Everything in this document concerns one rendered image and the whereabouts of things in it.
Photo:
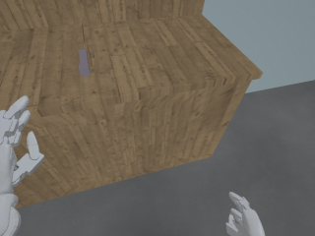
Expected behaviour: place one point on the counter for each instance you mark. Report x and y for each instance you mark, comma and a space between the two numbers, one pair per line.
164, 85

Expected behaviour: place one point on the robot left forearm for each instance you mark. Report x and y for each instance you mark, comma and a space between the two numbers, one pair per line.
10, 218

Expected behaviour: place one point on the robot left hand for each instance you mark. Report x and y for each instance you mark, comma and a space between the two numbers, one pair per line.
12, 123

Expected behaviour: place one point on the tap lever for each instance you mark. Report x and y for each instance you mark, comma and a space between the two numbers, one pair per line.
84, 64

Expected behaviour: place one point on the robot right hand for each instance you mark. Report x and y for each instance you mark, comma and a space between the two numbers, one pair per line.
249, 223

